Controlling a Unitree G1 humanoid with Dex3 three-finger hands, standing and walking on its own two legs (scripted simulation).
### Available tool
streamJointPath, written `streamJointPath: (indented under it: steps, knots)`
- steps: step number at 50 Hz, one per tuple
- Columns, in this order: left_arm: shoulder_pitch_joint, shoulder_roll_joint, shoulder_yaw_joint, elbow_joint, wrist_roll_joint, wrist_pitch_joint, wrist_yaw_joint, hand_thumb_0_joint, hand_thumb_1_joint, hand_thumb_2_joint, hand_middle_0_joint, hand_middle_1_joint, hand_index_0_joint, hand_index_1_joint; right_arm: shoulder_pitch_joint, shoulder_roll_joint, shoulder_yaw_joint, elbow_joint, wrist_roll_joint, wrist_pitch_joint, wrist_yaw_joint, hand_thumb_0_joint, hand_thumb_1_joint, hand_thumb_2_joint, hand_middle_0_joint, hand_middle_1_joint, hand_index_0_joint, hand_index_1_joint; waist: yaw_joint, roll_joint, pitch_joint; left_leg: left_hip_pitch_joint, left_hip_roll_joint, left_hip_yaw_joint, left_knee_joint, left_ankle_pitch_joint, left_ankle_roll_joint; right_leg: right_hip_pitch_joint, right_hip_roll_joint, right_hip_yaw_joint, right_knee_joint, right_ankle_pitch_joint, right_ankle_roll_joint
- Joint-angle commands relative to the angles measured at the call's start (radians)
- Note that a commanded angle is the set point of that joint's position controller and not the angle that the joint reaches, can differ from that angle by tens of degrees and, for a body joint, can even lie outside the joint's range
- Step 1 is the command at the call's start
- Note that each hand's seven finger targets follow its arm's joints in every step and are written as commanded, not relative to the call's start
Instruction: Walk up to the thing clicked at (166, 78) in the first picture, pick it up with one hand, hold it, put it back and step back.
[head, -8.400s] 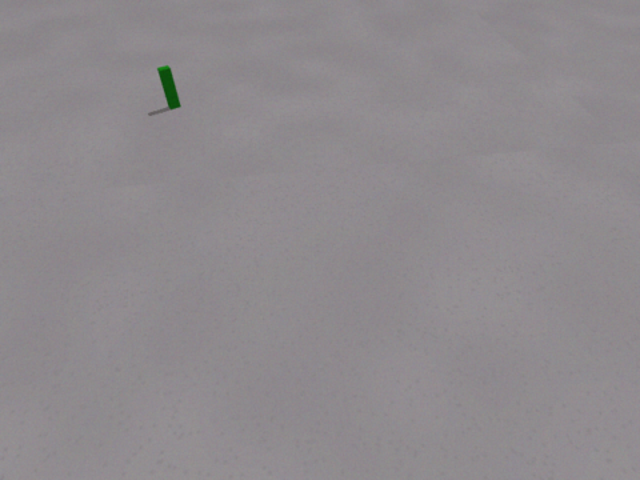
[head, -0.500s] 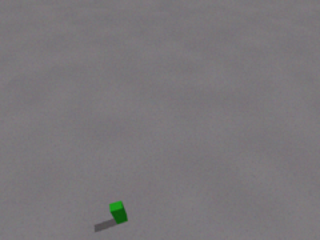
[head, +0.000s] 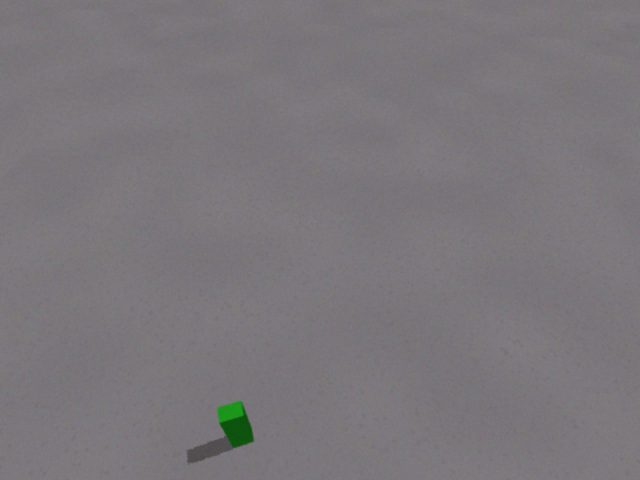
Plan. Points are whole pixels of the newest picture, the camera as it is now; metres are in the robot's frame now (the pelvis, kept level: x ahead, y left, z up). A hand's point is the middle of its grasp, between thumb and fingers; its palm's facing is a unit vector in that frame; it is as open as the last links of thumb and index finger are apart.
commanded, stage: stand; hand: left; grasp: from the side
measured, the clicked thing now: (237, 425) +0.39 +0.21 -0.67
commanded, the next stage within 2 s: go down in 0.30 s
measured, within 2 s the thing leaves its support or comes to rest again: neither
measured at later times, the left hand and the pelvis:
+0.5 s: hand out of the picture +0.10 +0.25 -0.16, palm faces +0.04 -0.94 -0.33, open 8.0 cm; pelvis -0.01 +0.00 +0.00, yaw +0 degrees
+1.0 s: hand out of the picture +0.14 +0.28 -0.19, palm faces +0.06 -0.94 -0.33, open 16.7 cm; pelvis -0.01 +0.02 -0.06, yaw -1 degrees
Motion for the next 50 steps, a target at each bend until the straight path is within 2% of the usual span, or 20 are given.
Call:
streamJointPath:
  steps: [1,6,19,20,21,22,23,26,28,29,34,38,39,40,41,42,44,45,46,50]
  knots:
    - [-0.038,0.220,0.045,-0.058,0.000,-0.019,0.013,0.000,0.900,0.900,-0.200,-0.300,-0.200,-0.301,-0.036,-0.213,-0.034,-0.057,0.000,-0.021,-0.017,0.000,-0.900,-0.900,0.200,0.300,0.200,0.300,0.005,-0.003,-0.068,-0.024,0.107,-0.084,-0.045,0.139,0.039,0.028,-0.129,0.106,-0.044,0.141,-0.020]
    - [-0.039,0.217,0.044,-0.059,0.004,-0.015,0.013,0.000,0.900,0.900,-0.200,-0.300,-0.200,-0.301,-0.041,-0.214,-0.036,-0.057,0.001,-0.019,-0.017,0.000,-0.900,-0.900,0.200,0.300,0.200,0.300,0.006,-0.005,-0.060,-0.030,0.104,-0.085,-0.048,0.090,0.040,0.016,-0.127,0.104,-0.054,0.095,-0.019]
    - [-0.034,0.220,0.046,-0.062,0.003,-0.016,0.012,0.000,0.900,0.900,-0.200,-0.300,-0.200,-0.301,-0.031,-0.209,-0.032,-0.060,0.000,-0.022,-0.017,0.000,-0.900,-0.900,0.200,0.300,0.200,0.300,0.004,-0.002,-0.070,-0.025,0.103,-0.082,-0.048,0.124,0.039,0.026,-0.130,0.108,-0.045,0.139,-0.020]
    - [-0.034,0.222,0.046,-0.062,0.004,-0.016,0.012,0.000,0.820,0.820,-0.120,-0.220,-0.120,-0.221,-0.043,-0.212,-0.035,-0.063,0.001,-0.022,-0.017,0.000,-0.980,-0.914,0.211,0.295,0.204,0.295,0.005,-0.007,-0.072,-0.012,0.108,-0.087,-0.047,0.144,0.039,0.026,-0.127,0.102,-0.036,0.142,-0.023]
    - [-0.385,0.049,0.049,-0.413,-0.052,-0.107,0.027,0.000,0.740,0.740,-0.040,-0.140,-0.040,-0.141,-0.015,-0.041,0.006,-0.343,0.071,-0.070,-0.041,0.000,-1.005,-0.925,0.199,0.300,0.199,0.300,-0.118,0.029,0.047,-0.142,-0.043,0.036,0.027,0.007,0.038,-0.213,0.010,0.033,0.019,0.054,-0.011]
    - [-0.456,0.096,0.066,-0.325,-0.049,-0.091,0.033,0.000,0.660,0.660,-0.037,-0.060,-0.034,-0.061,0.045,-0.073,0.001,-0.285,0.073,-0.067,-0.050,0.000,-1.014,-0.931,0.199,0.300,0.199,0.300,-0.086,-0.012,-0.007,-0.137,-0.047,0.031,0.043,-0.012,0.043,-0.153,0.008,0.023,0.026,0.023,-0.010]
    - [-0.279,0.195,0.128,-0.177,-0.028,-0.057,0.034,0.000,0.580,0.580,-0.039,-0.040,-0.036,-0.039,0.079,-0.107,-0.021,-0.290,0.075,-0.057,-0.059,0.000,-1.015,-0.931,0.199,0.300,0.199,0.300,-0.051,-0.052,0.003,-0.169,-0.042,0.030,0.060,-0.015,0.043,-0.147,0.016,0.011,0.036,-0.010,-0.014]
    - [-0.318,0.278,0.206,-0.151,0.026,-0.044,0.002,0.000,0.340,0.340,-0.037,-0.049,-0.039,-0.044,0.112,-0.107,-0.062,-0.361,0.047,-0.059,-0.064,0.000,-1.018,-0.929,0.199,0.300,0.200,0.300,-0.021,-0.051,-0.180,-0.223,-0.044,0.017,0.180,0.047,0.044,-0.157,0.009,0.022,0.154,0.063,-0.015]
    - [-0.111,0.239,0.240,-0.082,0.060,-0.012,-0.015,0.000,0.222,0.180,-0.047,-0.053,-0.052,-0.044,0.156,-0.085,-0.074,-0.390,0.032,-0.063,-0.054,0.000,-0.997,-0.922,0.199,0.300,0.200,0.300,0.021,-0.007,-0.246,-0.281,-0.061,0.017,0.234,0.092,0.036,-0.142,0.000,0.027,0.217,0.100,-0.020]
    - [-0.087,0.247,0.255,-0.116,0.063,-0.004,-0.018,0.000,0.175,0.135,-0.052,-0.048,-0.058,-0.038,0.155,-0.088,-0.081,-0.418,0.033,-0.065,-0.051,0.000,-0.993,-0.921,0.199,0.300,0.200,0.300,0.034,0.026,-0.261,-0.298,-0.062,0.017,0.249,0.103,0.032,-0.152,0.004,0.030,0.236,0.102,-0.025]
    - [-0.070,0.231,0.280,-0.247,0.059,0.070,-0.032,0.000,-0.108,0.075,-0.072,-0.063,-0.076,-0.056,0.118,-0.068,-0.084,-0.519,0.042,-0.077,-0.047,0.000,-0.947,-0.908,0.199,0.300,0.200,0.300,0.019,0.019,-0.258,-0.357,-0.056,0.007,0.292,0.071,0.031,-0.216,0.013,0.024,0.265,0.050,-0.026]
    - [-0.091,0.200,0.267,-0.386,0.052,0.090,-0.046,0.000,-0.309,0.036,-0.083,-0.055,-0.078,-0.058,0.128,-0.059,-0.082,-0.563,0.039,-0.099,-0.046,0.000,-0.923,-0.902,0.199,0.300,0.200,0.300,-0.007,0.010,-0.268,-0.414,-0.042,-0.001,0.376,0.034,0.031,-0.324,0.020,0.016,0.354,0.007,-0.025]
    - [-0.022,0.201,0.288,-0.359,0.051,0.101,-0.044,0.000,-0.353,0.012,-0.097,-0.058,-0.092,-0.058,0.134,-0.066,-0.086,-0.575,0.040,-0.106,-0.048,0.000,-0.918,-0.900,0.199,0.300,0.200,0.300,-0.005,0.028,-0.262,-0.424,-0.037,-0.005,0.388,0.020,0.030,-0.345,0.022,0.015,0.374,-0.010,-0.027]
    - [-0.095,0.196,0.268,-0.473,0.044,0.094,-0.048,0.000,-0.369,0.009,-0.099,-0.065,-0.097,-0.063,0.129,-0.062,-0.088,-0.590,0.039,-0.116,-0.049,0.000,-0.920,-0.899,0.199,0.300,0.200,0.300,-0.015,0.050,-0.279,-0.432,-0.034,-0.007,0.408,0.010,0.028,-0.377,0.023,0.016,0.396,-0.021,-0.027]
    - [-0.029,0.216,0.299,-0.451,0.049,0.105,-0.045,0.000,-0.439,0.003,-0.101,-0.061,-0.094,-0.065,0.139,-0.063,-0.089,-0.596,0.038,-0.123,-0.052,0.000,-0.908,-0.896,0.200,0.300,0.200,0.300,-0.009,0.052,-0.314,-0.424,-0.028,-0.013,0.418,0.026,0.026,-0.376,0.024,0.012,0.415,-0.009,-0.028]
    - [-0.069,0.187,0.262,-0.503,0.044,0.107,-0.050,0.000,-0.452,0.006,-0.100,-0.074,-0.096,-0.076,0.134,-0.067,-0.090,-0.608,0.039,-0.131,-0.055,0.000,-0.897,-0.894,0.200,0.300,0.200,0.300,-0.031,0.053,-0.285,-0.449,-0.024,-0.018,0.431,-0.009,0.025,-0.423,0.028,0.010,0.432,-0.042,-0.027]
    - [-0.029,0.205,0.290,-0.549,0.041,0.118,-0.044,0.000,-0.513,0.000,-0.110,-0.065,-0.105,-0.067,0.145,-0.067,-0.091,-0.617,0.038,-0.146,-0.061,0.000,-0.891,-0.891,0.200,0.300,0.200,0.300,-0.026,0.055,-0.305,-0.467,-0.020,-0.028,0.457,-0.010,0.024,-0.442,0.026,0.008,0.463,-0.046,-0.027]
    - [-0.039,0.183,0.272,-0.635,0.035,0.122,-0.047,0.000,-0.553,0.000,-0.113,-0.072,-0.108,-0.074,0.141,-0.054,-0.089,-0.624,0.037,-0.152,-0.063,0.000,-0.893,-0.892,0.200,0.300,0.200,0.300,-0.019,0.063,-0.328,-0.470,-0.018,-0.030,0.471,-0.009,0.024,-0.453,0.025,0.009,0.475,-0.048,-0.028]
    - [0.019,0.208,0.302,-0.597,0.038,0.137,-0.042,0.000,-0.566,0.000,-0.116,-0.060,-0.108,-0.063,0.139,-0.066,-0.092,-0.631,0.036,-0.159,-0.068,0.000,-0.882,-0.889,0.200,0.300,0.200,0.300,-0.026,0.048,-0.324,-0.485,-0.016,-0.034,0.482,-0.015,0.024,-0.458,0.027,0.007,0.486,-0.054,-0.026]
    - [0.083,0.206,0.296,-0.718,0.032,0.190,-0.047,0.000,-0.572,0.000,-0.110,-0.054,-0.103,-0.058,0.138,-0.054,-0.079,-0.644,0.033,-0.173,-0.083,0.000,-0.879,-0.888,0.200,0.300,0.200,0.300,-0.019,0.077,-0.336,-0.513,-0.017,-0.038,0.516,-0.011,0.022,-0.486,0.021,0.011,0.523,-0.058,-0.027]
